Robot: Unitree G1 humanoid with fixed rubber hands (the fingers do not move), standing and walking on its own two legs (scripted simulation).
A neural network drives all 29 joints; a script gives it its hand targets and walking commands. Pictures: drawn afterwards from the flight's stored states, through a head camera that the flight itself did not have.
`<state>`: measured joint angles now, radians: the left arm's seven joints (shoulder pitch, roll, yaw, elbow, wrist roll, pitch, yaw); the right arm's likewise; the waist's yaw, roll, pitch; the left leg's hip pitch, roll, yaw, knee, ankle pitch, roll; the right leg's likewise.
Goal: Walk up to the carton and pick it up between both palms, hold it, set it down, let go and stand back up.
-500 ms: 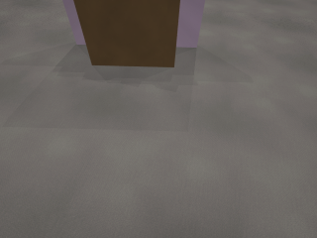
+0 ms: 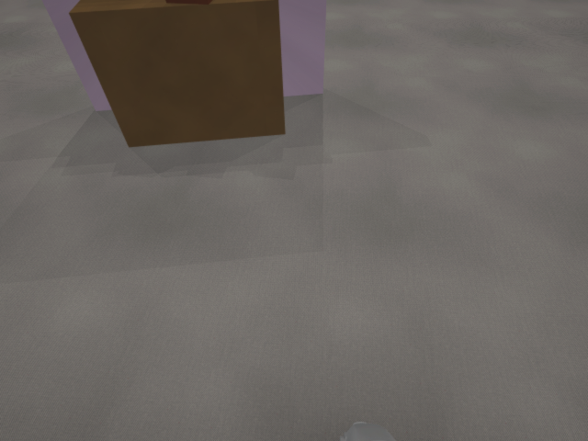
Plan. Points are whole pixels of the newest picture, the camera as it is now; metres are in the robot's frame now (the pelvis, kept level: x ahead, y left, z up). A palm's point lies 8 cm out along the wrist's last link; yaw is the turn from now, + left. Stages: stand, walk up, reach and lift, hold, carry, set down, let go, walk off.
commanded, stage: walk up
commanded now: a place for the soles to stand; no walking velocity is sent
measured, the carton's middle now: out of the picture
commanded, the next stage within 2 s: none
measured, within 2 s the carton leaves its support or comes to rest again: neither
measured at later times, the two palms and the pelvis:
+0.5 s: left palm out of the picture +0.13 +0.32 -0.15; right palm (399, 302) +0.35 -0.19 -0.10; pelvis +0.20 +0.06 -0.02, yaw +7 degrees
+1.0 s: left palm (133, 217) +0.59 +0.34 -0.09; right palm (377, 290) +0.42 -0.17 -0.16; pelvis +0.43 +0.10 -0.03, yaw +0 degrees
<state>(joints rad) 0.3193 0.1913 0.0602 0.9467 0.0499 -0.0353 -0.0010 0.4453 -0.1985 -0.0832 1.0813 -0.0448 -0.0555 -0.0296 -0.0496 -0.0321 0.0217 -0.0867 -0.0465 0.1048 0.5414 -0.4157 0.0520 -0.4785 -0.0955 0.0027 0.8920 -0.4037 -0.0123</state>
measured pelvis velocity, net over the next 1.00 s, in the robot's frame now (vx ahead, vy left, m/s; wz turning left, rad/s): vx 0.43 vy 0.10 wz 0.00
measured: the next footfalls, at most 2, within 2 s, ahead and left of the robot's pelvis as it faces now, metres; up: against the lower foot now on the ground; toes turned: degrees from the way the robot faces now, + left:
right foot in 0.06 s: +0.15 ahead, -0.14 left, +0.00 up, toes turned -6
left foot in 0.50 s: +0.35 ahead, +0.22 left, +0.00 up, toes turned +14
